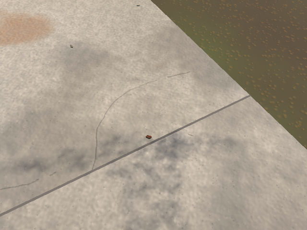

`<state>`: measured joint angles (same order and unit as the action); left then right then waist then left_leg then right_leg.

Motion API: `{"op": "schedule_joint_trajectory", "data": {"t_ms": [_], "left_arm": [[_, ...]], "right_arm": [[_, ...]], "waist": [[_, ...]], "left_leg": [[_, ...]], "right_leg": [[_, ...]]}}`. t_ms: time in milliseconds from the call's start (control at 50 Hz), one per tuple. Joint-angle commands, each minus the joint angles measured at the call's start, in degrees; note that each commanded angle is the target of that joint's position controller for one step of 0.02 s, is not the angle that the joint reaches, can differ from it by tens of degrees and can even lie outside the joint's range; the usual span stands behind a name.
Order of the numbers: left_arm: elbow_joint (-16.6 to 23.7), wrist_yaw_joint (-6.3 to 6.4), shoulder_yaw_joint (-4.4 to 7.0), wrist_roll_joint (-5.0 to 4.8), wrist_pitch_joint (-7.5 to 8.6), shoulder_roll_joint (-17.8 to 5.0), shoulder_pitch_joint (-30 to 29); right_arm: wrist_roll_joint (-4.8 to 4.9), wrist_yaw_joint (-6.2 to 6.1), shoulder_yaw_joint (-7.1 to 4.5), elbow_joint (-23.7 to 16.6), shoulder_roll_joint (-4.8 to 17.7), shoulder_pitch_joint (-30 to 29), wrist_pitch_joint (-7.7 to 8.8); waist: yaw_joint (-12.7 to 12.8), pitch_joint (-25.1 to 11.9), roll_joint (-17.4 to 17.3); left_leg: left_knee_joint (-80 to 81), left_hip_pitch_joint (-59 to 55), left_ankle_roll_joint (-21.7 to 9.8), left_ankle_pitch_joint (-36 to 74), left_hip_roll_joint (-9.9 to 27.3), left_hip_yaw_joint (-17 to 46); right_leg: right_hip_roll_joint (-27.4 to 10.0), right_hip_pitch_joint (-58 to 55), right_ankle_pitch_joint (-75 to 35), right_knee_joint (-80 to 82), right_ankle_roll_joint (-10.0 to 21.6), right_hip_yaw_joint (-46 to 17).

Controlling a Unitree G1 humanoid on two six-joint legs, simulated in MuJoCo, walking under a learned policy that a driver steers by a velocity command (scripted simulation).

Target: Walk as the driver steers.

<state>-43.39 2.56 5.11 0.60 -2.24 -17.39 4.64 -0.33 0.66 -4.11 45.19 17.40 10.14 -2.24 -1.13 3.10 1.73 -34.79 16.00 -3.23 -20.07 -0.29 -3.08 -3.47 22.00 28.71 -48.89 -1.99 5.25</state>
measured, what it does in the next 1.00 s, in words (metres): walks ahead, turning left: right foot, then left foot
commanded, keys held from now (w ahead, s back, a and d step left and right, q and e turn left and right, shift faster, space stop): q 0.02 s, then w+q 0.28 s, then q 0.52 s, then no key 0.18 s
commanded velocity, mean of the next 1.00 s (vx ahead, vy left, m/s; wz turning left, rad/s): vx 0.14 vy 0.00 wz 0.54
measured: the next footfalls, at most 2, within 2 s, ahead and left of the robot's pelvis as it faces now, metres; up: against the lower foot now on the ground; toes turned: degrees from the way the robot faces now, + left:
right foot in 0.44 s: +0.23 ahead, -0.11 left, +0.00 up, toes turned +20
left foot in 0.88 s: +0.17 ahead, +0.17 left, +0.00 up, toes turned +33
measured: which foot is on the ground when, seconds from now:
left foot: down 0.00-0.44, up 0.46-0.86, down 0.88-1.00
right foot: up 0.00-0.42, down 0.44-0.88, up 0.90-1.00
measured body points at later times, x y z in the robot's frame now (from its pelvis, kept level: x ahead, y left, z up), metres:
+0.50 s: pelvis +0.11 -0.02 +0.01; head +0.14 -0.01 +0.45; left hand +0.23 +0.30 -0.07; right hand +0.27 -0.28 -0.11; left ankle -0.02 +0.08 -0.70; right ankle +0.19 -0.12 -0.73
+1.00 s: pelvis +0.16 +0.05 +0.01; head +0.19 +0.10 +0.45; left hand +0.12 +0.37 -0.12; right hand +0.46 -0.08 -0.06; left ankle +0.14 +0.14 -0.73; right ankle +0.20 -0.10 -0.65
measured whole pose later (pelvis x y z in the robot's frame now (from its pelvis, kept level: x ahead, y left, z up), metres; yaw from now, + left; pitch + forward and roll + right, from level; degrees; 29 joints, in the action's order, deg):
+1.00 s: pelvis +0.16 +0.05 +0.01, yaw +33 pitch +2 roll -1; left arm -45.2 0.5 4.3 -0.3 -0.5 -19.8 6.5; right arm -0.4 0.1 -3.1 32.1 17.3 9.0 -1.2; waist 0.3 4.1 2.3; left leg -30.5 19.8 -2.6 -12.7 -0.6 -0.1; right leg -3.0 26.2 30.2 -62.1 -3.5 1.4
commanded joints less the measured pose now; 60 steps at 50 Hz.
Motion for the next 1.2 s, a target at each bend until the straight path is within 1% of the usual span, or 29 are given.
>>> {"op": "schedule_joint_trajectory", "data": {"t_ms": [20,40,60,80,120,160,320,360,420,440,460,480,500,520,540,600,660,760,840,860,880,900,920,940,960,980,1040,1100,1200], "left_arm": [[5.87,0.11,1.51,-0.79,1.27,-5.58,-5.60],[4.64,0.20,1.82,-0.55,1.45,-5.98,-3.67],[4.25,0.14,2.20,-0.30,1.66,-6.96,-3.17],[4.17,-0.30,2.16,-0.48,2.09,-6.46,-3.24],[4.27,-0.96,2.09,-1.13,3.29,-5.97,-4.40],[4.38,-1.17,1.97,-1.05,4.67,-5.61,-5.90],[4.95,-3.09,0.94,-1.66,8.07,-4.65,-8.80],[5.03,-3.22,1.14,-1.52,8.58,-5.55,-7.68],[3.44,-3.10,2.00,-0.95,9.04,-7.52,-0.66],[3.31,-2.57,2.57,-0.24,8.91,-9.66,2.85],[3.27,-1.82,2.98,0.76,8.26,-13.10,7.70],[1.53,-2.25,3.19,1.07,7.12,-14.33,9.45],[2.93,-2.43,1.82,-0.17,6.74,-9.05,6.26],[3.77,-2.25,0.92,-0.22,6.36,-6.13,4.06],[4.26,-2.11,0.46,0.10,5.82,-5.43,1.68],[3.64,-1.26,0.66,0.42,4.90,-6.81,0.07],[3.12,-0.74,1.11,0.14,4.47,-8.03,0.34],[3.13,-1.47,1.73,-0.93,3.51,-10.27,-1.03],[2.30,-2.33,1.94,-2.99,3.37,-10.93,-0.28],[1.11,-2.62,1.40,-2.89,3.44,-9.11,2.42],[1.19,-2.89,0.31,-0.69,3.55,-6.12,4.90],[3.79,-2.79,-1.22,1.52,3.61,-3.12,4.09],[3.43,-2.57,0.00,-0.11,3.25,-7.29,0.71],[3.43,-2.40,0.34,-1.54,2.81,-8.21,0.08],[2.43,-2.00,0.36,-1.44,2.52,-7.73,0.98],[1.87,-1.58,0.47,-0.95,2.16,-8.09,1.10],[0.51,-1.65,0.09,-0.93,1.60,-6.62,4.23],[0.75,-1.59,-1.04,-0.69,1.39,-4.39,2.87],[0.54,-1.91,-1.21,-0.77,1.37,-4.79,3.32]], "right_arm": [[-0.77,-0.24,-2.97,-3.96,12.82,2.13,3.02],[0.89,-0.72,-2.80,-3.77,11.19,1.27,3.16],[2.21,-1.18,-2.22,-3.70,9.31,1.27,3.09],[2.42,-1.54,-1.86,-3.72,8.41,2.30,2.99],[1.59,-2.03,-1.67,-3.94,8.22,4.00,3.37],[1.11,-2.41,-1.90,-3.95,9.14,5.13,3.98],[1.59,-1.93,-2.66,-4.60,11.22,6.92,4.06],[1.45,-1.89,-2.72,-5.07,11.24,6.60,3.46],[1.90,-2.37,-2.30,-7.08,9.23,3.70,2.50],[1.46,-2.53,-1.54,-8.19,6.76,3.06,2.60],[-0.16,-2.66,-0.31,-9.31,2.48,4.91,2.67],[1.35,-2.74,-0.71,-11.35,4.23,10.20,2.65],[1.45,-2.85,-2.06,-8.85,9.32,12.20,2.24],[1.55,-2.77,-2.88,-8.62,11.22,9.23,1.64],[1.61,-2.88,-3.07,-8.39,10.53,8.55,0.84],[1.72,-2.36,-2.25,-10.56,6.78,6.34,-0.39],[1.36,-1.80,-1.52,-13.21,5.13,3.30,-0.55],[1.17,-0.17,-1.43,-15.41,5.40,0.90,-0.73],[1.19,0.61,-2.37,-16.16,6.27,1.95,-1.22],[0.93,0.15,-3.15,-15.45,7.85,4.21,-1.01],[0.79,-0.98,-4.69,-15.79,13.42,7.10,-0.69],[-0.78,-1.45,-4.42,-17.96,16.98,6.09,-0.08],[-1.27,-0.68,-3.14,-17.25,12.39,7.66,1.15],[-1.06,-0.45,-2.46,-16.31,11.08,5.71,2.01],[-0.27,-0.63,-2.19,-15.74,9.76,2.98,2.32],[0.31,-0.89,-1.63,-15.76,8.60,0.55,2.20],[-0.53,-1.45,-0.73,-15.80,7.19,-2.81,2.21],[-0.45,-1.62,-0.65,-14.67,6.74,-3.16,2.23],[-0.28,-0.94,0.05,-12.05,5.66,-3.78,1.95]], "waist": [[-1.24,-7.24,-8.39],[-0.24,-7.31,-6.04],[0.00,-6.92,-6.67],[-0.19,-6.45,-7.65],[-0.97,-4.38,-8.42],[-1.52,-3.15,-8.27],[-3.24,-0.68,-10.06],[-2.29,-1.71,-10.79],[2.20,-5.47,-10.95],[3.79,-8.97,-8.20],[3.69,-14.62,4.40],[0.45,-15.86,18.53],[0.37,-11.69,10.98],[1.01,-8.49,7.54],[0.18,-7.67,5.07],[0.19,-5.30,6.97],[1.12,-6.79,6.39],[1.50,-7.13,6.19],[-0.11,-6.67,5.39],[-0.76,-7.83,2.23],[-0.77,-10.99,-9.62],[0.30,-13.61,-21.11],[-3.66,-17.17,-12.93],[-2.25,-13.24,-10.99],[-0.85,-11.40,-8.79],[-0.05,-9.90,-8.49],[2.38,-10.23,-8.94],[1.34,-9.50,-9.25],[1.22,-7.51,-9.43]], "left_leg": [[14.75,-15.13,-14.96,39.29,18.94,24.86],[15.53,-15.68,-11.93,28.19,15.88,22.70],[17.52,-15.90,-10.54,16.60,14.55,22.84],[19.96,-15.35,-10.21,5.79,13.37,23.77],[23.95,-15.94,-10.03,-5.22,12.79,25.57],[24.99,-16.26,-9.61,-3.71,12.23,25.17],[21.74,-8.07,-9.39,0.89,9.71,25.18],[18.38,-7.43,-8.65,9.98,8.93,26.53],[9.87,-5.62,-4.75,16.66,5.70,27.37],[2.76,-1.41,-2.22,13.48,3.04,25.20],[-13.29,6.99,1.40,-4.84,-2.83,17.45],[-24.02,20.04,3.31,-21.72,-6.20,12.27],[-31.01,22.04,5.06,-18.58,-1.05,13.17],[-33.47,22.70,6.10,-14.54,0.18,11.74],[-33.59,21.58,7.02,-11.91,1.30,10.38],[-30.63,18.36,8.51,-5.13,2.78,6.53],[-23.79,17.83,8.67,-1.67,4.12,5.56],[-10.93,9.85,6.36,3.61,4.00,2.22],[3.81,1.74,2.45,8.57,1.43,-0.46],[9.31,-5.73,0.56,15.18,0.13,0.56],[11.63,-17.15,-2.99,36.03,9.21,13.06],[10.95,-21.90,-15.72,50.96,23.96,32.17],[12.65,-18.61,-19.18,47.13,23.89,30.94],[12.64,-15.73,-16.20,43.27,20.48,24.59],[12.80,-14.04,-12.63,37.57,16.95,20.63],[13.17,-11.67,-10.71,35.66,15.35,18.46],[14.11,-6.71,-10.19,37.91,12.65,13.82],[14.13,-6.58,-10.11,33.34,11.93,13.18],[13.73,-3.88,-9.62,21.65,11.81,16.02]], "right_leg": [[2.52,17.79,5.85,-20.04,-1.11,-8.98],[1.57,18.91,0.78,-17.40,-0.94,-9.10],[0.73,19.35,-3.39,-14.89,-0.86,-9.38],[1.00,19.02,-7.29,-13.55,-0.86,-9.20],[1.42,20.07,-12.84,-7.91,-0.76,-9.23],[1.83,19.41,-16.12,-0.59,-1.18,-9.64],[4.23,7.91,-18.96,18.08,-1.95,-9.08],[5.57,3.30,-18.48,20.55,-1.44,-8.92],[4.99,-8.62,-25.26,28.06,0.92,-8.45],[-0.93,-17.45,-28.65,28.02,3.47,-12.55],[-12.80,-28.40,-42.03,26.56,7.90,-23.35],[-22.08,-32.48,-40.86,28.86,16.37,-40.11],[-20.68,-28.37,-36.66,29.26,16.28,-36.33],[-16.78,-24.77,-37.07,28.68,14.08,-27.82],[-13.91,-21.34,-36.82,29.00,12.75,-22.29],[-11.25,-13.80,-38.93,32.35,14.07,-13.62],[-12.98,-15.85,-41.94,32.96,15.57,-10.38],[-13.72,-14.75,-40.24,31.73,13.95,-4.61],[-13.75,-15.08,-36.28,24.03,9.99,-2.59],[-11.07,-11.89,-32.95,17.81,7.13,-0.17],[-6.05,-2.08,-19.22,3.92,2.09,4.27],[1.65,12.40,11.96,-12.11,-1.95,1.68],[1.19,12.72,12.06,-19.71,-2.12,-6.42],[-0.05,13.45,8.31,-21.32,-1.53,-7.07],[-1.02,13.51,4.34,-19.01,-1.17,-7.51],[-1.52,12.39,1.00,-16.71,-1.49,-7.73],[-0.13,4.86,-5.43,-11.91,-2.66,-6.56],[-0.20,0.79,-6.71,0.09,-2.88,-6.47],[0.82,-6.76,-11.14,14.94,-1.62,-5.28]]}}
